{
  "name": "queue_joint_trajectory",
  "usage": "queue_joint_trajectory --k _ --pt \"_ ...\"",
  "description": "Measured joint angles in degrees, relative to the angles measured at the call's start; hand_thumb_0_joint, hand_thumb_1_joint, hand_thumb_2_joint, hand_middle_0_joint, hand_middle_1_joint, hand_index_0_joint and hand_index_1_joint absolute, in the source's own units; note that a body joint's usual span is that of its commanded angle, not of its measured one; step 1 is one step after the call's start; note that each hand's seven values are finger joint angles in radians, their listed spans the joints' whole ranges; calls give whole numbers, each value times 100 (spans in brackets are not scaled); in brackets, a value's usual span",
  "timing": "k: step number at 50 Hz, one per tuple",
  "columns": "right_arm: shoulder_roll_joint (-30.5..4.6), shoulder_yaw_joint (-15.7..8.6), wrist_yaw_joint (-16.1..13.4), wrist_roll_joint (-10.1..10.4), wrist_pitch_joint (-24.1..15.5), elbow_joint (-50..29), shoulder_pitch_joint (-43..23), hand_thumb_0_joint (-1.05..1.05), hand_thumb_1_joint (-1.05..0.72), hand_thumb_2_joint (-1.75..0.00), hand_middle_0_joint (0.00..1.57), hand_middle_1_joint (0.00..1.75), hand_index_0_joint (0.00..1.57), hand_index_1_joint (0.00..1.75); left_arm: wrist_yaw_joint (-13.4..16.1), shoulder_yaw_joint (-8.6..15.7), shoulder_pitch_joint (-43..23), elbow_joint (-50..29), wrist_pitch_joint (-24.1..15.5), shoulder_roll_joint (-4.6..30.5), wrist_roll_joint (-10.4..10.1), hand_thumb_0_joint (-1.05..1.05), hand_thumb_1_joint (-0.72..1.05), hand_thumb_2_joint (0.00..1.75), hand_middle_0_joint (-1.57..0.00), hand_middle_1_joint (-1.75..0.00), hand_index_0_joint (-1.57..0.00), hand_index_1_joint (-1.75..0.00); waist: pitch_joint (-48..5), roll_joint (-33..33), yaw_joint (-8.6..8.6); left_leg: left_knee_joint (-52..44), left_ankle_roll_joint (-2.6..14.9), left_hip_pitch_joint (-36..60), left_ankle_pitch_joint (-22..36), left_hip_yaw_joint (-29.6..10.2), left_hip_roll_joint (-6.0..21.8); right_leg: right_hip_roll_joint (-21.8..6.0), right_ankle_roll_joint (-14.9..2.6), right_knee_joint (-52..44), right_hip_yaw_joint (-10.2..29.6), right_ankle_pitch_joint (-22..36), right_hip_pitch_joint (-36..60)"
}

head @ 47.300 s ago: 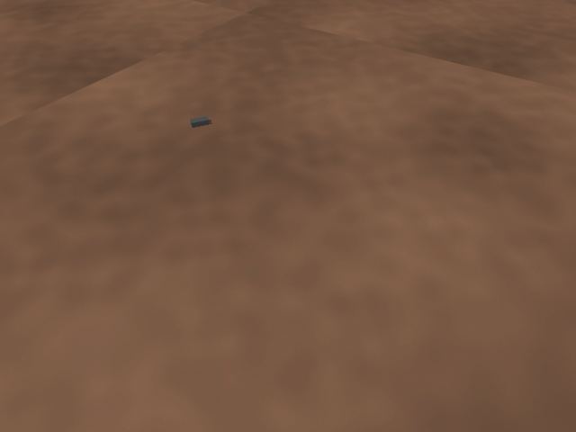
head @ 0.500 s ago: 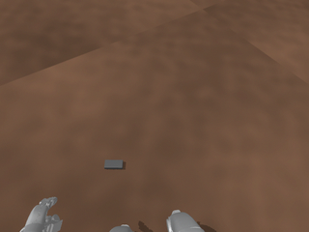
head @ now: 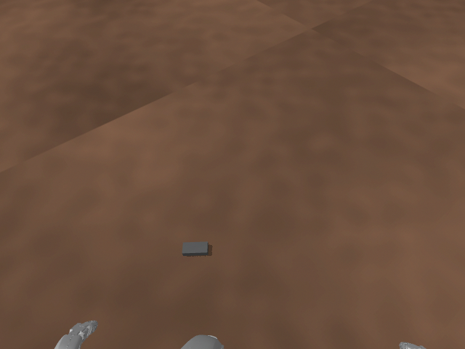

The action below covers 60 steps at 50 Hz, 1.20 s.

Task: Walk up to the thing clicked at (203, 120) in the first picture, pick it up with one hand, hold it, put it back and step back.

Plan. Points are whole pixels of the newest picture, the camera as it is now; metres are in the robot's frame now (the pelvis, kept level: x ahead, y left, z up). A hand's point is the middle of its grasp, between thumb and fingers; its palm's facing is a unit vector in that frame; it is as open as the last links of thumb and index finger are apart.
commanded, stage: step back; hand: left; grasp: from above
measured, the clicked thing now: (195, 248) +0.58 +0.23 -0.75
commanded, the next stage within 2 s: none
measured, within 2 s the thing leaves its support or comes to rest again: neither
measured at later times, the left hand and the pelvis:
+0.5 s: hand out of the picture -0.07 +0.30 -0.17, palm faces -0.04 -0.93 -0.37, open 7.4 cm; pelvis -0.15 +0.02 -0.01, yaw -3 degrees
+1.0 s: hand out of the picture -0.17 +0.26 -0.14, palm faces +0.04 -0.91 -0.41, open 7.4 cm; pelvis -0.31 -0.01 -0.02, yaw +4 degrees
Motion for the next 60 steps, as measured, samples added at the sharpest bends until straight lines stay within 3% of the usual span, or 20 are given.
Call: queue_joint_trajectory --k 6,8,10,12,14,17,24,30,32,33,35,37,39,42,46,50,52,55,57,60 --pt "-168 -64 -42 -65 -58 -16 100 1 -90 -90 20 30 20 30 11 -43 -199 -360 36 67 11 1 90 90 -20 -30 -20 -30 146 30 -93 -2085 -64 753 367 335 493 -125 193 298 -241 129 -415" --pt "-13 -100 -41 -148 -99 56 76 1 -90 -90 20 30 20 30 -2 -8 -286 -382 110 213 -43 1 90 90 -20 -30 -20 -30 304 -323 -37 -2597 74 979 867 570 337 -331 222 652 -86 56 -567" --pt "130 -45 25 -222 -98 50 114 1 -90 -90 20 30 20 30 24 53 -227 -295 197 267 -78 1 91 90 -20 -30 -20 -30 297 -490 28 -2563 174 954 901 699 330 -63 109 1277 328 -766 -759" --pt "185 9 69 -242 -115 25 216 1 -90 -90 20 30 20 30 43 64 -140 -135 274 257 -63 1 91 90 -20 -30 -20 -30 162 -342 -137 -2592 220 838 1003 506 495 415 61 2262 496 -1480 -928" --pt "246 48 58 -260 -104 29 264 1 -90 -90 21 30 21 30 24 96 -19 -87 292 291 -106 1 91 90 -20 -30 -20 -30 55 -326 -132 -2862 212 816 1230 481 604 697 7 3072 666 -1460 -1039" --pt "281 48 21 -235 -124 -19 204 1 -90 -90 21 30 21 30 -19 149 217 -102 243 354 -125 1 91 90 -20 -30 -20 -30 -5 -375 -25 -3140 197 736 1508 613 694 791 71 3650 824 -1212 -1007" --pt "239 9 -47 -182 -187 -360 -96 1 -90 -90 21 30 21 30 -26 176 543 29 265 417 -76 1 91 90 -20 -30 -20 -30 157 -376 28 -3002 194 379 1789 899 823 482 355 2834 751 -1390 -340" --pt "31 -9 -5 -207 -76 -500 -251 0 -90 -90 21 30 21 30 -164 171 590 75 198 358 -73 1 91 90 -20 -30 -20 -30 134 -184 62 -2634 36 -141 1992 1061 1014 108 146 964 148 -1103 353" --pt "-135 -77 -21 -173 -5 -420 -270 0 -90 -90 21 30 21 30 -198 178 553 167 160 179 -23 1 91 90 -20 -30 -20 -30 177 237 -26 -2420 36 -295 1913 791 1179 310 68 734 -102 -1022 467" --pt "-164 -112 -53 -147 33 -360 -201 0 -90 -90 21 30 21 30 -228 156 595 159 159 117 16 1 91 90 -20 -30 -20 -30 118 339 -82 -2230 50 -403 1414 567 1063 321 41 746 -204 -960 439" --pt "-112 -146 -119 -126 94 -214 17 1 -90 -90 21 30 21 30 -258 106 715 82 192 105 78 1 91 90 -20 -30 -20 -30 -88 177 59 -1381 -2 -628 433 355 596 137 -37 806 -105 -873 281" --pt "-108 -126 -109 -95 101 -73 188 1 -90 -90 21 30 20 30 -224 91 795 51 207 76 97 1 91 90 -20 -30 -20 -30 -204 36 174 -552 -8 -699 263 213 230 -11 -54 602 30 -654 241" --pt "-148 -115 -108 -88 61 -31 369 1 -90 -90 21 30 20 30 -190 98 768 41 231 30 98 1 91 90 -20 -30 -20 -30 -289 65 92 21 -22 -715 391 32 22 -70 -29 314 -53 -404 205" --pt "-177 -89 -128 -94 -11 17 610 1 -90 -90 21 30 20 30 -142 121 595 -122 210 27 116 1 90 90 -20 -30 -20 -30 -283 117 10 214 -96 -467 432 -17 -14 -68 -53 133 -207 -153 28" --pt "-106 -48 -132 -129 -24 111 767 1 -90 -90 20 30 20 30 -32 125 235 -437 122 75 110 1 90 90 -20 -30 -20 -30 -84 81 -90 -681 -151 173 79 268 229 -95 -95 207 -474 23 -251" --pt "37 -18 -90 -178 -107 105 782 1 -90 -90 21 30 20 30 2 82 -124 -650 155 178 37 1 90 90 -20 -30 -20 -30 101 -130 -191 -2511 4 934 708 611 476 -241 -63 669 -696 19 -645" --pt "219 -13 -72 -219 -120 135 658 1 -90 -90 21 30 20 30 -11 96 -259 -618 235 259 -5 1 91 90 -20 -30 -20 -30 277 -552 -108 -2637 108 1021 900 816 256 -419 -51 920 -439 17 -762" --pt "205 51 -14 -262 -127 31 652 1 -90 -90 21 30 21 30 -40 63 -209 -442 358 143 -49 1 91 90 -20 -30 -20 -30 131 -398 -221 -2470 184 798 947 684 453 109 10 2125 -24 -1331 -988" --pt "194 61 -51 -290 -132 -12 601 1 -90 -90 21 30 21 30 -78 59 -132 -371 395 117 -86 1 91 90 -20 -30 -20 -30 18 -293 -231 -2584 168 707 1112 613 614 444 16 3071 280 -1546 -1068" --pt "181 65 -92 -284 -157 -120 425 1 -90 -90 21 30 21 30 -104 108 27 -345 368 182 -107 1 91 90 -20 -30 -20 -30 -115 -324 -112 -2788 98 522 1391 687 763 623 53 3790 650 -1434 -1000"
